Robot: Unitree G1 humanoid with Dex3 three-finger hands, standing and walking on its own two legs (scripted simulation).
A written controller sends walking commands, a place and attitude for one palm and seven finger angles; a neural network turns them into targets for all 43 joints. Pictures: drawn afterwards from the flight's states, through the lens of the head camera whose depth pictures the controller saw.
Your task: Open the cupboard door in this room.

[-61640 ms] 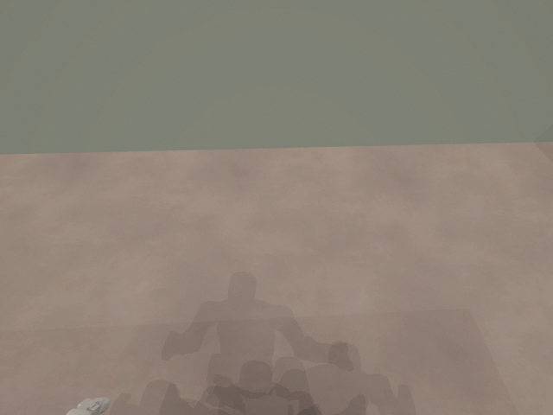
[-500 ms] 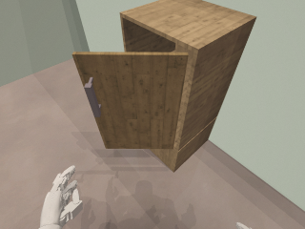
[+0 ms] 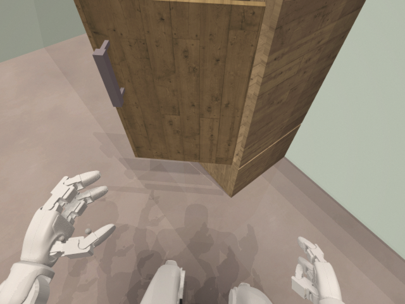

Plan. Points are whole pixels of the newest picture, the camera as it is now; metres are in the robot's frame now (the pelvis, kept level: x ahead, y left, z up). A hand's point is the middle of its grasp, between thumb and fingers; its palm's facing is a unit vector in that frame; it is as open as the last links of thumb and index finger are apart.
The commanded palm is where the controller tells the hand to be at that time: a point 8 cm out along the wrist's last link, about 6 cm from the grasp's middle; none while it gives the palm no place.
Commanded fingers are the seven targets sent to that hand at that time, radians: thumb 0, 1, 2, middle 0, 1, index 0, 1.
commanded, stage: raise the hand with hooked fingers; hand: left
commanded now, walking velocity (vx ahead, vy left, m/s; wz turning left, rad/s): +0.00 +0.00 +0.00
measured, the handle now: (112, 75) +0.60 +0.29 +0.07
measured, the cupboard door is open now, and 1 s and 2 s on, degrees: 47 47 47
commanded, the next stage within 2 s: move the hooked fingers beside the handle in 1.40 s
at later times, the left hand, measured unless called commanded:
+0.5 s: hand (62, 201) +0.27 +0.27 +0.07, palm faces +0.01 -1.00 -0.06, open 13.2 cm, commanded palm +0.25 +0.33 +0.07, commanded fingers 0.00 -0.50 0.30 -0.30 -1.20 -0.30 -1.20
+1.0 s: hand (44, 172) +0.31 +0.32 +0.09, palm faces +0.00 -1.00 -0.05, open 14.0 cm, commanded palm +0.28 +0.36 +0.09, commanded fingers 0.00 -0.50 0.30 -0.30 -1.20 -0.30 -1.20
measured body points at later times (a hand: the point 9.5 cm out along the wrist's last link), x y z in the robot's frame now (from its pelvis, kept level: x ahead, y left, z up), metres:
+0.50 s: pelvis +0.01 +0.04 +0.02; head +0.08 +0.06 +0.47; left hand +0.26 +0.33 +0.07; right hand +0.17 -0.22 -0.05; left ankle +0.07 +0.13 -0.64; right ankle +0.00 -0.07 -0.64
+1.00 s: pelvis +0.01 +0.05 +0.03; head +0.08 +0.07 +0.48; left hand +0.30 +0.37 +0.09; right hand +0.16 -0.21 -0.05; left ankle +0.07 +0.13 -0.64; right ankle +0.00 -0.07 -0.64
